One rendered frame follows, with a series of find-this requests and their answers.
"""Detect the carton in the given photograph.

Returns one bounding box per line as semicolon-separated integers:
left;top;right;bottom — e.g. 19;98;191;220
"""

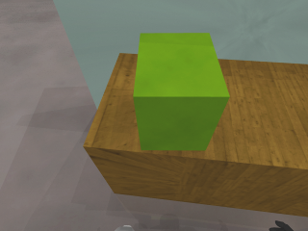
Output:
133;33;230;151

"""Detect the pedestal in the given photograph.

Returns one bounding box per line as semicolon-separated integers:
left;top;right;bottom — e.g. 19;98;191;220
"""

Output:
83;53;308;218

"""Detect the robot right hand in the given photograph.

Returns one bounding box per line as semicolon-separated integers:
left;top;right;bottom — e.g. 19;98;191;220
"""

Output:
269;220;294;231

